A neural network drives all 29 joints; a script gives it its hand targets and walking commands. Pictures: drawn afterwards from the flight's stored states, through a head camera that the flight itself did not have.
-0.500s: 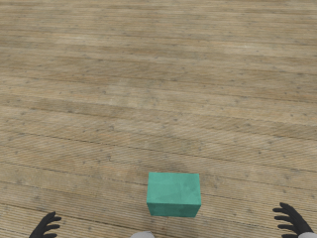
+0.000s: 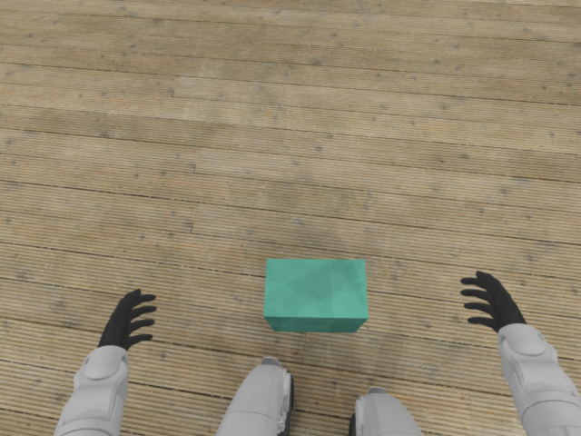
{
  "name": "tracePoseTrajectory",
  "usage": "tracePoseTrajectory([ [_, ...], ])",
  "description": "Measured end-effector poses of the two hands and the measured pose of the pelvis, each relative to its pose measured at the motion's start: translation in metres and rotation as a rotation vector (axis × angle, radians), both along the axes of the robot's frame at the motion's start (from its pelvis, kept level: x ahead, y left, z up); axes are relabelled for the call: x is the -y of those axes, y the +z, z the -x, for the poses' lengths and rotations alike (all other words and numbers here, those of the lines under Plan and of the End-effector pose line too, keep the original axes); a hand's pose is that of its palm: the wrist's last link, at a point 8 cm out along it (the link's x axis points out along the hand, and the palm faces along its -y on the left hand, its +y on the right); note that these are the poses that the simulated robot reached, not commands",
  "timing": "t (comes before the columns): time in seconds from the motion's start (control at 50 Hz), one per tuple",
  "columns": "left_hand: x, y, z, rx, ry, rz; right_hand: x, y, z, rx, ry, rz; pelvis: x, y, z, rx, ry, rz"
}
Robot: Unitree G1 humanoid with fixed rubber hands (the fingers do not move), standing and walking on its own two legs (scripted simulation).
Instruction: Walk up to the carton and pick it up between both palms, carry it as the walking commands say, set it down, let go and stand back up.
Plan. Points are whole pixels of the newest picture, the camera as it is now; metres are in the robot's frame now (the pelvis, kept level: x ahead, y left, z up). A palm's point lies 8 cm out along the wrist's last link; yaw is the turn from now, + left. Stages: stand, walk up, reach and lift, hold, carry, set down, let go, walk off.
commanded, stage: reach and lift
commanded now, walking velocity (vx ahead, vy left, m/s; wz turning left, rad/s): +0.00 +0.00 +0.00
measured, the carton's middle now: (314, 299) +0.40 +0.02 -0.58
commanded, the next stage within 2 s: none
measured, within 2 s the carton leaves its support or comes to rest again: neither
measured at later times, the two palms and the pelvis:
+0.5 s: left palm (172, 272) +0.34 +0.27 -0.14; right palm (445, 263) +0.38 -0.19 -0.14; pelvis -0.05 -0.01 -0.05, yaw -1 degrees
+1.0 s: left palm (196, 251) +0.40 +0.26 -0.21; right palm (422, 253) +0.42 -0.17 -0.21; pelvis -0.05 +0.01 -0.09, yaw -3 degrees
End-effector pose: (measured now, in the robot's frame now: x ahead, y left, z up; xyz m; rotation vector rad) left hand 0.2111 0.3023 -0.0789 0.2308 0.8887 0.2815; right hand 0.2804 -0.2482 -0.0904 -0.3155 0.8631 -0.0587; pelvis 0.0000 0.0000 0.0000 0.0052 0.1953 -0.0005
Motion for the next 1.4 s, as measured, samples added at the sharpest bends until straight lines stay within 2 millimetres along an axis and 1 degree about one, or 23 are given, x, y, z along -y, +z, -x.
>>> tracePoseTrajectory([
  [0.1,0.004,-0.011,-0.019,0.037,0.005,0.026,-0.009,-0.012,-0.013,0.028,-0.005,-0.027,0.007,-0.01,0.015,-0.053,-0.002,0.007],
  [0.24,0.016,-0.029,-0.061,0.1,-0.009,0.081,-0.018,-0.019,-0.04,0.075,-0.017,-0.056,0.014,-0.026,0.036,-0.108,-0.002,0.017],
  [0.36,0.026,-0.045,-0.092,0.137,-0.014,0.12,-0.035,-0.028,-0.068,0.113,-0.021,-0.09,0.016,-0.038,0.048,-0.165,-0.001,0.026],
  [0.48,0.031,-0.06,-0.122,0.177,-0.016,0.143,-0.056,-0.043,-0.096,0.154,-0.032,-0.137,0.012,-0.049,0.052,-0.246,0.0,0.039],
  [0.58,0.032,-0.072,-0.146,0.209,-0.013,0.155,-0.069,-0.055,-0.118,0.188,-0.038,-0.17,0.007,-0.058,0.052,-0.334,0.0,0.045],
  [0.68,0.035,-0.081,-0.171,0.244,-0.018,0.163,-0.076,-0.066,-0.138,0.22,-0.045,-0.194,0.001,-0.067,0.05,-0.428,-0.003,0.049],
  [0.76,0.04,-0.087,-0.186,0.267,-0.029,0.17,-0.075,-0.072,-0.146,0.235,-0.048,-0.201,-0.004,-0.071,0.048,-0.49,-0.009,0.048],
  [0.82,0.043,-0.094,-0.19,0.267,-0.034,0.177,-0.074,-0.079,-0.146,0.234,-0.048,-0.2,-0.006,-0.072,0.046,-0.523,-0.015,0.045],
  [0.9,0.044,-0.107,-0.188,0.251,-0.027,0.186,-0.072,-0.092,-0.141,0.218,-0.05,-0.201,-0.008,-0.077,0.044,-0.559,-0.022,0.038],
  [1.0,0.042,-0.129,-0.188,0.239,-0.017,0.191,-0.074,-0.116,-0.142,0.205,-0.052,-0.208,-0.008,-0.093,0.046,-0.6,-0.027,0.032],
  [1.1,0.044,-0.159,-0.19,0.239,-0.019,0.188,-0.077,-0.149,-0.144,0.203,-0.055,-0.212,-0.006,-0.119,0.052,-0.631,-0.029,0.033],
  [1.26,0.05,-0.215,-0.188,0.238,-0.02,0.178,-0.078,-0.206,-0.142,0.211,-0.059,-0.21,-0.002,-0.168,0.064,-0.654,-0.038,0.033],
  [1.4,0.053,-0.257,-0.186,0.237,-0.021,0.178,-0.077,-0.248,-0.141,0.214,-0.064,-0.207,0.002,-0.208,0.074,-0.647,-0.048,0.029],
])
